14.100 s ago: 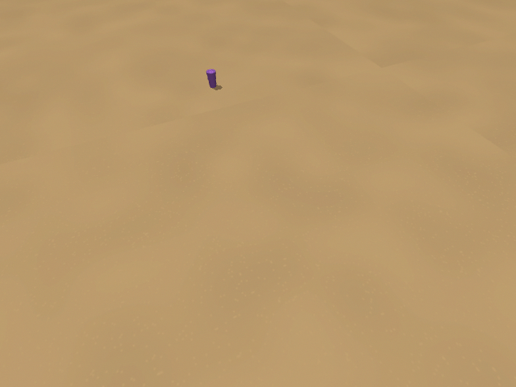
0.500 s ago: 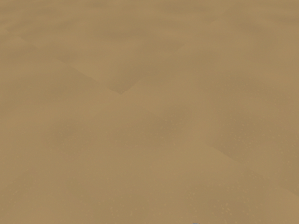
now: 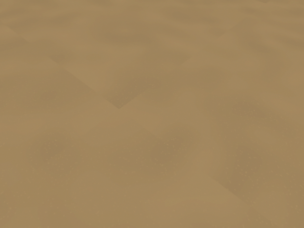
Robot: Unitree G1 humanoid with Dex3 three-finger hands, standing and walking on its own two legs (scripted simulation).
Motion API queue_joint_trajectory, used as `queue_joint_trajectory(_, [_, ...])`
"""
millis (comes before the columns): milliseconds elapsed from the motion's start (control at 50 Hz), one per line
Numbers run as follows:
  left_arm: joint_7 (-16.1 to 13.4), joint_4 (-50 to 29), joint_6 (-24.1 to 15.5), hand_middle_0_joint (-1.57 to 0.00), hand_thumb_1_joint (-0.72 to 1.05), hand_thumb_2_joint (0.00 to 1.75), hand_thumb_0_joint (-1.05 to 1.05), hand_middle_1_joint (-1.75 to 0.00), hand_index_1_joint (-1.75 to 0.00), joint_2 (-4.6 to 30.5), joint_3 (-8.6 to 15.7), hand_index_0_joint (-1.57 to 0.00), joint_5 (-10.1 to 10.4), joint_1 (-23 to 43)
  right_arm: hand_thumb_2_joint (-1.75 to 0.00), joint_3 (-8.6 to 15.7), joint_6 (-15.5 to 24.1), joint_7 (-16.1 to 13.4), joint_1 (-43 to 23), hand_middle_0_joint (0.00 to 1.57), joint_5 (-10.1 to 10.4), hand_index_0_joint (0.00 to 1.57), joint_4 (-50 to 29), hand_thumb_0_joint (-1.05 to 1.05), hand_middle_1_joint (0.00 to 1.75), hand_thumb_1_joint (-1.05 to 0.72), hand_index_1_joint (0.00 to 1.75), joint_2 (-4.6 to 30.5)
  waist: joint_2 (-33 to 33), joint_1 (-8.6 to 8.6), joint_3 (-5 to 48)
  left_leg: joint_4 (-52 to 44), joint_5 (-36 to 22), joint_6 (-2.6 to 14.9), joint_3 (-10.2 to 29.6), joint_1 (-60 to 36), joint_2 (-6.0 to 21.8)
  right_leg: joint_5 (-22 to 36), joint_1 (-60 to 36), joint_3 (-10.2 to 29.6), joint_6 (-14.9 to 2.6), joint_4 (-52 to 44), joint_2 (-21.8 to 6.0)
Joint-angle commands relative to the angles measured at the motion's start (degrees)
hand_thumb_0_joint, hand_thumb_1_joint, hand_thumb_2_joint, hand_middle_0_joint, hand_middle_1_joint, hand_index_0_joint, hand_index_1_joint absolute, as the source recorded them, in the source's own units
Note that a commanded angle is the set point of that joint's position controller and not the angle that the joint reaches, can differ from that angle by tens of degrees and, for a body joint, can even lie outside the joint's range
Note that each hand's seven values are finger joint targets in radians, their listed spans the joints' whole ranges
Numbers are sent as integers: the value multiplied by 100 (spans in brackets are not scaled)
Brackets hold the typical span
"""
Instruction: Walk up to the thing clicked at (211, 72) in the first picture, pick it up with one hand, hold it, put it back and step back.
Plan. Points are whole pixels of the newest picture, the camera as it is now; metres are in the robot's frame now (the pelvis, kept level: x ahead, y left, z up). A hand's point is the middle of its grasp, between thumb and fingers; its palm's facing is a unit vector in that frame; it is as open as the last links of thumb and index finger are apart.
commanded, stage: walk up
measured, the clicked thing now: out of the picture +0.42 +1.42 -0.70
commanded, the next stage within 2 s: none
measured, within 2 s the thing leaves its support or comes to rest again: neither
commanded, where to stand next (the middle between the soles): +0.31 -0.03 m, yaw +75 degrees
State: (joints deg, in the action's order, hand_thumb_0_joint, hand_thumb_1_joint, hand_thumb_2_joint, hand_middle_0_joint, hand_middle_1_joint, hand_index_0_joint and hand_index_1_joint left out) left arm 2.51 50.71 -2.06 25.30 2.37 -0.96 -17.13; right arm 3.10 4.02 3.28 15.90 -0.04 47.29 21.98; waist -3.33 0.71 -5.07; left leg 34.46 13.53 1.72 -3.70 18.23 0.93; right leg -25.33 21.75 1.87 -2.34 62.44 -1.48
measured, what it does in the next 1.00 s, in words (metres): walks ahead, turning left: right foot, then left foot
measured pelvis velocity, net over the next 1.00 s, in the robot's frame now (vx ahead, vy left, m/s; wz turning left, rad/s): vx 0.31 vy -0.11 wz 0.79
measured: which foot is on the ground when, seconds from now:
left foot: down 0.00-0.32, up 0.34-0.70, down 0.72-1.00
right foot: up 0.00-0.30, down 0.32-0.74, up 0.76-0.96, down 0.98-1.00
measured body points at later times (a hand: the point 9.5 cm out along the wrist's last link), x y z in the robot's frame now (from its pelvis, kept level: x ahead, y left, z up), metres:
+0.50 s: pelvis +0.19 -0.08 +0.01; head +0.21 -0.08 +0.46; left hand +0.18 +0.25 -0.08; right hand +0.38 -0.37 -0.09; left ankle +0.16 +0.05 -0.66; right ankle +0.25 -0.17 -0.73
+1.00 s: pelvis +0.31 -0.11 -0.03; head +0.36 -0.07 +0.42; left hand +0.15 +0.19 -0.13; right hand +0.64 -0.22 -0.13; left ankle +0.28 +0.06 -0.72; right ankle +0.44 -0.18 -0.73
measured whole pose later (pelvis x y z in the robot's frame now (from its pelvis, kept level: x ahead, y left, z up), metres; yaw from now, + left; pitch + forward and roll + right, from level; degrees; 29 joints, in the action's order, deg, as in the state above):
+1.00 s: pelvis +0.31 -0.11 -0.03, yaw +46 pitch -2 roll +0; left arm 0.3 42.8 -0.4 22.7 2.0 0.2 -13.0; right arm 2.9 -2.5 0.7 10.1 -2.5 37.2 24.1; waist 1.6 -0.7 -9.0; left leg 47.4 15.7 -0.4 8.2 29.6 -3.0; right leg -22.0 23.7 -1.4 0.4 47.7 -3.9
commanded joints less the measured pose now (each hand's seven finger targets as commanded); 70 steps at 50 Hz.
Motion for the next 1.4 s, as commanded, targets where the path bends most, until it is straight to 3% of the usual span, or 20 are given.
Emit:
queue_joint_trajectory(0, [59,-854,-117,-20,90,90,0,-30,-30,1069,396,-20,-19,344,-90,380,15,-185,279,20,106,20,-454,0,30,-90,30,1626,964,-130,574,-1907,-315,1044,2465,-1493,949,341,1252,65,176,-537,-104])
queue_joint_trajectory(200, [228,-1441,31,-20,90,90,0,-30,-30,947,567,-20,-69,1502,-90,498,34,-340,744,20,-70,20,-604,0,30,-90,30,1816,1133,-31,255,-1662,71,1011,2769,-580,864,825,449,252,176,-2318,-61])
queue_joint_trajectory(260, [156,-1237,-54,-20,90,90,0,-30,-30,970,672,-20,-61,765,-90,425,-11,-371,410,20,-82,20,-778,0,30,-90,30,1620,906,-599,519,-622,-654,597,2442,600,482,1226,-1617,264,-79,-3378,-12])
queue_joint_trajectory(300, [27,-1079,-111,-20,90,90,0,-30,-30,1625,879,-20,-199,-239,-90,189,-36,-397,700,20,-28,20,-814,0,30,-90,30,892,-1076,-1072,1330,2033,1205,179,1154,2003,-500,-417,-3493,1700,-333,-4229,-1358])
queue_joint_trajectory(340, [19,-1342,-90,-20,90,90,0,-30,-30,1789,837,-20,-160,817,-90,337,-133,-489,757,20,-80,20,-669,0,30,-90,30,1454,-1152,-595,828,3572,1227,22,810,2602,-105,-2505,-2248,3906,-787,-5434,-2617])
queue_joint_trajectory(400, [49,-1295,-86,-20,90,90,0,-30,-30,1115,607,-20,-65,1115,-90,373,-91,-307,959,20,24,20,-243,0,30,-90,30,1522,-725,-198,155,2927,516,-25,776,1839,305,-894,-1245,1457,-676,-5066,-1511])
queue_joint_trajectory(640, [-8,-1137,140,-20,90,90,0,-30,-30,1203,385,-20,73,427,-90,346,-245,-194,76,20,-91,20,-668,0,30,-90,30,1160,-227,-221,482,313,-598,-116,-185,-122,-109,3887,-1175,-928,-188,-3073,-1375])
queue_joint_trajectory(680, [-68,-1271,201,-20,90,90,0,-30,-30,1127,342,-20,143,622,-90,460,-193,-330,904,20,-156,20,-526,0,30,-90,30,1383,211,341,1041,-538,-1214,243,-90,-1560,-332,3875,-574,-1269,44,-1255,-944])
queue_joint_trajectory(720, [-125,-1391,279,-20,90,90,0,-30,-30,571,203,-20,214,-15,-90,600,-172,-510,857,20,-199,20,-877,0,30,-90,30,1950,1520,132,1345,-438,-4416,1526,3256,-2972,1836,-1311,1878,-933,612,1225,113])
queue_joint_trajectory(740, [-224,-1367,356,-20,90,90,0,-30,-30,878,230,-20,184,-10,-90,655,-189,-546,768,20,-47,20,-957,0,30,-90,30,2071,1203,220,1613,-859,-3303,2055,3881,-2383,2373,-1071,1575,87,536,1490,-240])
queue_joint_trajectory(820, [-183,-1061,323,-20,90,90,0,-30,-30,1098,330,-20,148,-110,-90,481,-315,-604,-327,20,-59,20,-1269,0,30,-90,30,1671,952,-156,819,-587,-1522,1048,1933,-120,1002,-436,464,12,222,2,-455])
queue_joint_trajectory(940, [-407,-801,56,-20,90,90,0,-30,-30,1084,463,-20,117,-966,-90,488,-526,-345,-944,20,-247,20,-1718,0,30,-90,30,1444,980,-639,1183,956,-2275,658,1839,1213,66,1221,-1284,-427,59,-2643,-83])
queue_joint_trajectory(980, [-484,-1128,20,-20,90,90,0,-30,-30,2297,749,-20,-74,-325,-90,397,-583,-330,-481,20,-257,20,-1836,0,30,-90,30,923,-1554,-390,840,3128,2011,-154,977,2373,-796,1859,-722,2934,-1134,-4386,-3304])
queue_joint_trajectory(1000, [-538,-1290,12,-20,90,90,0,-30,-30,2442,731,-20,-57,339,-90,565,-685,-347,-529,20,-310,20,-1697,0,30,-90,30,1436,-1334,-236,643,4113,2124,-204,1413,2211,-224,1976,-235,3777,-1863,-4560,-3773])
queue_joint_trajectory(1100, [-554,-1000,-98,-20,90,90,0,-30,-30,1641,649,-20,-80,203,-90,630,-670,-49,-66,20,-224,20,-1165,0,30,-90,30,1314,-735,-135,496,3572,719,-313,945,2055,-122,2707,-1154,158,-747,-3257,-1814])
queue_joint_trajectory(1200, [-446,-1071,-72,-20,90,90,0,-30,-30,1752,723,-20,-125,-126,-90,544,-628,-40,-760,20,-172,20,-1108,0,30,-90,30,1165,-1145,-578,617,1796,1402,-324,320,1507,-51,2094,-1554,-109,-881,-3229,-2014])
queue_joint_trajectory(1280, [-362,-1147,23,-20,90,90,0,-30,-30,1858,669,-20,-59,351,-90,527,-533,-69,-175,20,-55,20,-638,0,30,-90,30,1214,-1213,-211,800,583,911,-195,-206,73,-269,1533,-746,-510,-704,-2937,-2099])
queue_joint_trajectory(1320, [-361,-1077,115,-20,90,90,0,-30,-30,1418,480,-20,-30,136,-90,650,-457,-138,395,20,-103,20,-279,0,30,-90,30,1575,124,133,1058,-400,1145,114,369,-1343,-359,78,326,-942,-223,-1450,-1698])
queue_joint_trajectory(1360, [-432,-1271,127,-20,90,90,0,-30,-30,1238,379,-20,56,656,-90,804,-424,-203,444,20,-157,20,-444,0,30,-90,30,2737,2109,446,361,-1914,2301,1531,4699,-607,1773,-1376,2239,-577,267,249,-496])
queue_joint_trajectory(1380, [-471,-1202,69,-20,90,90,0,-30,-30,1557,435,-20,13,1041,-90,784,-410,-236,184,20,-111,20,-378,0,30,-90,30,2612,1517,394,-182,-2012,2189,1693,4698,-15,1831,-1194,2013,-148,198,341,-667])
